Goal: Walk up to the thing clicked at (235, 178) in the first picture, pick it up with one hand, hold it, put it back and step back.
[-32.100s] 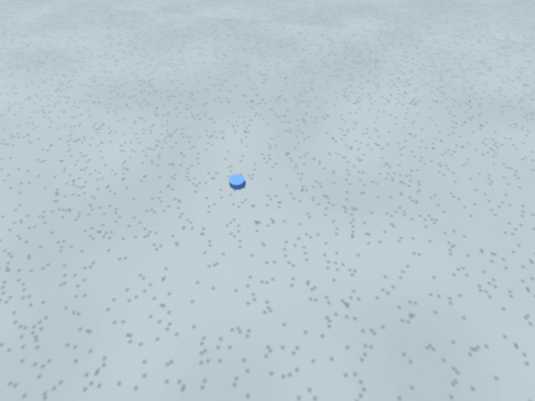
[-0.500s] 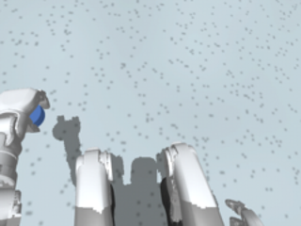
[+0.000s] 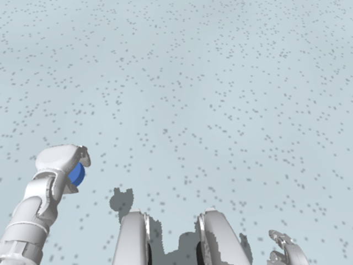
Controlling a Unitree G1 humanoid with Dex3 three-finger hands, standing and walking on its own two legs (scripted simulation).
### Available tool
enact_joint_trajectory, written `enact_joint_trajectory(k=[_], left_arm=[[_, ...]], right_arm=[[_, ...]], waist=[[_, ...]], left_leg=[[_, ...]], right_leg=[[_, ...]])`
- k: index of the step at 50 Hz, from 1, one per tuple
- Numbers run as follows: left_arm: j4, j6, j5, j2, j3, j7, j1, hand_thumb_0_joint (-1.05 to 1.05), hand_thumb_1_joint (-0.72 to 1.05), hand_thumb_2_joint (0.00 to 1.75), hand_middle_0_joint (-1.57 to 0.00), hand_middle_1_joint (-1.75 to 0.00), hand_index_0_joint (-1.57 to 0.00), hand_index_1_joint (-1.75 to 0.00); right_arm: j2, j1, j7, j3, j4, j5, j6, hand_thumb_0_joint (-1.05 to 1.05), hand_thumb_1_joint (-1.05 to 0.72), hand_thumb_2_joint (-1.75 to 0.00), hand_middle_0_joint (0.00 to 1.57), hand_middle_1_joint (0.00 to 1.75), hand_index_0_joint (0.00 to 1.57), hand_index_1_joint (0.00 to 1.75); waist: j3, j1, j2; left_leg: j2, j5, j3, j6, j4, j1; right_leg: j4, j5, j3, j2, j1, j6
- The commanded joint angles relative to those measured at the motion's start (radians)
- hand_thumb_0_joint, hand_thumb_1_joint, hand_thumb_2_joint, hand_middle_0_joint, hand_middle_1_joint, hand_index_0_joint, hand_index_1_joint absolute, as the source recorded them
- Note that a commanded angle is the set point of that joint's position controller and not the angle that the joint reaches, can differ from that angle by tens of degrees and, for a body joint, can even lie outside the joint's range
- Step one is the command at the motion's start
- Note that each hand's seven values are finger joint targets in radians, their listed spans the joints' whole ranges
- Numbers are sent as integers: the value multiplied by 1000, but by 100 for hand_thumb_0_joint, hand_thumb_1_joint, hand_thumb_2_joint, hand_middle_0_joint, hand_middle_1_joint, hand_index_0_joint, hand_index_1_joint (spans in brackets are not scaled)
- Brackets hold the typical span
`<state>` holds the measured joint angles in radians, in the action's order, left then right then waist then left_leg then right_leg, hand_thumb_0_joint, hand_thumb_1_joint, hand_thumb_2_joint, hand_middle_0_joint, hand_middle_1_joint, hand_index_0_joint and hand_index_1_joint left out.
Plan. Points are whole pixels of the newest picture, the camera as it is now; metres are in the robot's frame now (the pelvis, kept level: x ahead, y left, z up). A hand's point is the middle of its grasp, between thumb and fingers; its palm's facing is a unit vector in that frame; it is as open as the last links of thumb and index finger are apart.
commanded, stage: lift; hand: left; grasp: from above
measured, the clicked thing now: (66, 173) +0.37 +0.28 -0.10
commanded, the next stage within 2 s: hold in 0.66 s
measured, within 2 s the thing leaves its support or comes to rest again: neither
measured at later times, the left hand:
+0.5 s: hand (62, 149) +0.36 +0.23 +0.05, palm faces -0.44 -0.09 -0.89, open 8.5 cm
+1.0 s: hand (55, 129) +0.38 +0.22 +0.10, palm faces -0.44 -0.09 -0.89, open 8.5 cm
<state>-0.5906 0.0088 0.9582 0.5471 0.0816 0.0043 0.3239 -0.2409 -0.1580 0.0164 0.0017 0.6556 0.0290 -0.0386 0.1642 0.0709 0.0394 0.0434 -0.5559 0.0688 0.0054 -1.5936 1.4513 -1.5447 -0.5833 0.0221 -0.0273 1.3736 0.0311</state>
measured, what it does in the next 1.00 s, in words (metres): rises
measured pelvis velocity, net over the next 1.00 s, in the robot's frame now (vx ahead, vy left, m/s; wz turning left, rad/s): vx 0.07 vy -0.01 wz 0.02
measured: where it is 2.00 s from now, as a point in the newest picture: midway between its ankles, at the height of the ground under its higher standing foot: outside the picture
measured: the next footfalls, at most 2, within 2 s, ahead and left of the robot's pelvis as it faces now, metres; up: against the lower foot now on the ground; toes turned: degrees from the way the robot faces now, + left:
none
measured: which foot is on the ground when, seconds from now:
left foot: down 0.00-1.00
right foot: down 0.00-1.00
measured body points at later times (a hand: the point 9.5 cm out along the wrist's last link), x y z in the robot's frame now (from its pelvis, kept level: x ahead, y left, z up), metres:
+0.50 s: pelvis +0.04 -0.01 +0.12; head +0.10 +0.00 +0.57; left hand +0.38 +0.23 +0.10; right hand +0.14 -0.27 +0.00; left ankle +0.09 +0.12 -0.55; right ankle +0.07 -0.14 -0.55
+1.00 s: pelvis +0.07 -0.01 +0.17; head +0.11 -0.02 +0.62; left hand +0.39 +0.23 +0.15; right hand +0.19 -0.27 +0.04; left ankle +0.09 +0.12 -0.55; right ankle +0.07 -0.14 -0.55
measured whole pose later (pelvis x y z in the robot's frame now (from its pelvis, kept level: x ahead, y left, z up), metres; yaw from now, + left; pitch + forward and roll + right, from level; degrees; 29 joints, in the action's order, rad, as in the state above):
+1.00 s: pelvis +0.07 -0.01 +0.17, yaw +1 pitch +8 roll -1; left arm -0.76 0.03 0.98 0.39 0.20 0.08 0.29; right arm -0.24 -0.23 0.04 -0.04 0.74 0.05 0.01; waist 0.07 0.03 0.04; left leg 0.04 -0.34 -0.01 0.01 -0.74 0.53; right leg -0.73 -0.36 -0.03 0.00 0.50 0.02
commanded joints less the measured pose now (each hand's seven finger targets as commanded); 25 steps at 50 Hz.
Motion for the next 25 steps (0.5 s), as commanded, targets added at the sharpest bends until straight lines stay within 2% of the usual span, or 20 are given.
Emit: enact_joint_trajectory(k=[1, 4, 6, 8, 10, 11, 13, 14, 16, 19, 20, 25], left_arm=[[180, -16, -6, 190, -68, 46, 240, 0, 53, 63, -81, -85, -88, -78], [143, -34, 0, 176, -64, 63, 253, 0, 51, 60, -80, -84, -87, -77], [146, -47, 11, 181, -73, 79, 260, 0, 52, 63, -81, -84, -87, -78], [129, -51, 24, 150, -51, 96, 267, 0, 54, 61, -80, -86, -88, -79], [106, -50, 36, 159, -63, 119, 261, 0, 57, 65, -83, -89, -90, -81], [93, -47, 34, 133, -42, 127, 269, 0, 56, 64, -81, -88, -88, -81], [58, -35, 44, 128, -40, 145, 267, 0, 60, 67, -85, -90, -92, -83], [36, -27, 48, 102, -18, 148, 256, 0, 62, 68, -87, -91, -94, -83], [3, -12, 40, 114, -30, 159, 248, 0, 65, 70, -89, -89, -96, -82], [-19, 6, 33, 100, -7, 161, 275, 0, 65, 69, -91, -87, -97, -80], [-38, 13, 28, 81, 4, 158, 248, 0, 66, 69, -91, -88, -98, -81], [-24, 21, 20, 69, 13, 145, 247, 0, 64, 67, -90, -85, -97, -79]], right_arm=[[-160, -50, 35, -64, -76, 7, 63, 0, -91, -90, 20, 30, 20, 30], [-151, -60, 43, -63, -62, 8, 85, 0, -91, -90, 20, 30, 20, 30], [-154, -68, 45, -72, -54, 6, 95, 0, -91, -90, 20, 30, 20, 30], [-152, -80, 43, -75, -42, 7, 101, 0, -91, -90, 20, 30, 20, 30], [-151, -88, 42, -77, -38, 7, 105, 0, -91, -90, 20, 30, 20, 30], [-148, -87, 40, -76, -34, 8, 106, 0, -91, -90, 20, 30, 20, 30], [-149, -95, 39, -77, -28, 9, 104, 0, -90, -90, 20, 30, 20, 30], [-149, -102, 39, -76, -24, 8, 104, 0, -90, -90, 20, 30, 20, 30], [-149, -106, 38, -79, -19, 8, 102, 0, -90, -90, 20, 30, 20, 30], [-144, -104, 37, -79, -19, 6, 101, 0, -90, -90, 20, 30, 20, 30], [-143, -103, 37, -79, -18, 8, 100, 0, -90, -90, 20, 30, 20, 30], [-144, -109, 37, -82, -24, 10, 101, 0, -90, -90, 20, 30, 20, 30]], waist=[[363, 11, 73], [317, 17, 64], [333, 6, 92], [349, 9, 91], [343, -1, 91], [339, -1, 85], [313, -3, 69], [297, 1, 64], [284, -9, 41], [253, -12, 46], [244, -16, 30], [241, -23, 17]], left_leg=[[-23, -1, -11, -21, 371, -451], [-31, 12, -25, -19, 427, -503], [-28, 32, -23, -15, 471, -567], [-26, 101, -23, -8, 501, -631], [-31, 133, -34, -8, 534, -668], [-31, 146, -33, -6, 559, -699], [-37, 184, -47, -6, 583, -721], [-36, 193, -45, -5, 603, -736], [-39, 230, -51, -5, 632, -762], [-40, 253, -56, -3, 685, -809], [-43, 263, -58, -6, 695, -821], [-47, 324, -65, -6, 753, -890]], right_leg=[[329, 58, 15, -27, -266, -54], [406, 60, -1, -23, -328, -54], [440, 77, -8, -22, -372, -54], [468, 136, -9, -21, -421, -54], [515, 158, -13, -24, -476, -52], [532, 174, -12, -23, -497, -52], [572, 207, -16, -27, -533, -51], [585, 215, -14, -29, -549, -51], [624, 248, -14, -30, -603, -47], [671, 269, -21, -27, -648, -46], [688, 282, -26, -28, -665, -45], [748, 346, -33, -22, -761, -39]])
